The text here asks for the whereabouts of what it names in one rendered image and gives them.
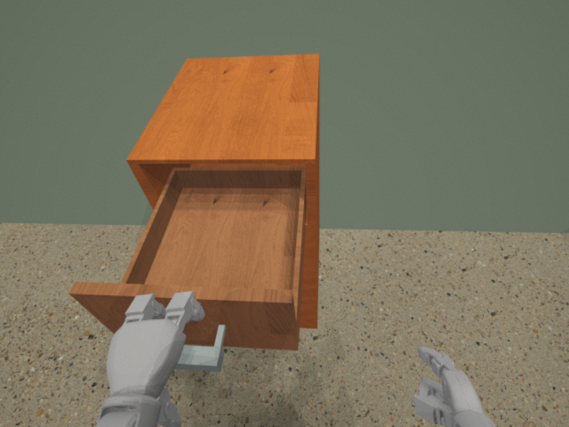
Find drawer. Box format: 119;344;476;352
69;167;307;350

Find right robot hand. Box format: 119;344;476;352
413;346;484;427

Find left robot hand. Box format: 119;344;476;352
107;291;205;427

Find cabinet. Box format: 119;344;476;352
126;53;319;329

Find handle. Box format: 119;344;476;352
174;325;226;372

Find robot left forearm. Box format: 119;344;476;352
95;393;161;427

